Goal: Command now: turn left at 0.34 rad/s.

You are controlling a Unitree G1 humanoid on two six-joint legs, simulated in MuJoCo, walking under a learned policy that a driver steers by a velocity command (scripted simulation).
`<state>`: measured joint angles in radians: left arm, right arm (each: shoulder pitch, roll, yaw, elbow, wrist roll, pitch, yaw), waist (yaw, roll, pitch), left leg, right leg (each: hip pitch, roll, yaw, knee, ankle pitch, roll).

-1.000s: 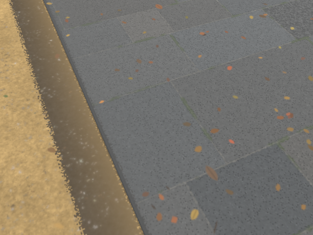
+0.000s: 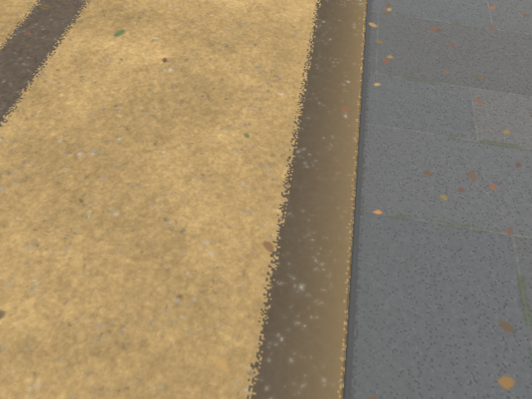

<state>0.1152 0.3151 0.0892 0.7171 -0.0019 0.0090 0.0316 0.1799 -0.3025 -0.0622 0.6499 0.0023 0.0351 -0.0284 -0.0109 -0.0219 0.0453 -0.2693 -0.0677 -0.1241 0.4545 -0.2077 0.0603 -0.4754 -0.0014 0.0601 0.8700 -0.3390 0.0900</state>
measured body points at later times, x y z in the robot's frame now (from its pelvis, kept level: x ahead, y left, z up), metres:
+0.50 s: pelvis +0.09 +0.01 -0.01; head +0.10 +0.02 +0.44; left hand +0.09 +0.30 -0.13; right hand +0.28 -0.24 -0.09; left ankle +0.12 +0.12 -0.74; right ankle +0.01 -0.15 -0.74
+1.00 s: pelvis +0.34 +0.01 -0.03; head +0.38 +0.01 +0.42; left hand +0.58 +0.24 -0.09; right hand +0.31 -0.28 -0.15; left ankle +0.12 +0.12 -0.74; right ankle +0.49 -0.08 -0.75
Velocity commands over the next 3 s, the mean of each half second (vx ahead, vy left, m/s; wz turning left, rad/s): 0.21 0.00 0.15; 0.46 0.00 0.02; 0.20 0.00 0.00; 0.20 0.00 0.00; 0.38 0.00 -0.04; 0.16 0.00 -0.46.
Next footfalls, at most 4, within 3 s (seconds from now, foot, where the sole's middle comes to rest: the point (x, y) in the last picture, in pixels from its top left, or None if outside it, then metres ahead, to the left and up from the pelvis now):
0.16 right None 0.05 -0.15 -0.78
0.50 left None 0.16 0.13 -0.78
1.00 right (289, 368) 0.53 -0.08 -0.78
1.42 left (197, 332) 0.62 0.16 -0.78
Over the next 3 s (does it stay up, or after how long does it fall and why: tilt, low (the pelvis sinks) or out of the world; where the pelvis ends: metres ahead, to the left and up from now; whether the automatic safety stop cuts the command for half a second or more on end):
stays up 0.90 0.03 0.00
